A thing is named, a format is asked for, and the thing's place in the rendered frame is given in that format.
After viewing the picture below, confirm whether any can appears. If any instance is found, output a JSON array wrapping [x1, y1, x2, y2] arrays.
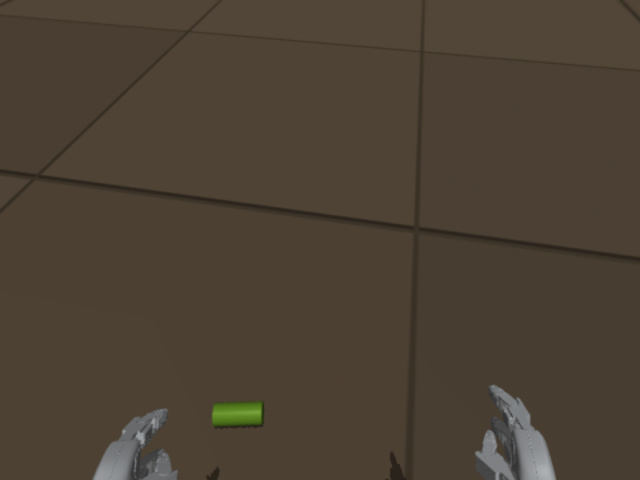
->
[[212, 401, 264, 427]]

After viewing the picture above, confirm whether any right robot hand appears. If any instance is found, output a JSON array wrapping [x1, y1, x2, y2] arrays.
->
[[475, 384, 556, 480]]

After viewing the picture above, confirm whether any left robot hand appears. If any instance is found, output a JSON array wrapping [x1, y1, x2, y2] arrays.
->
[[92, 408, 178, 480]]

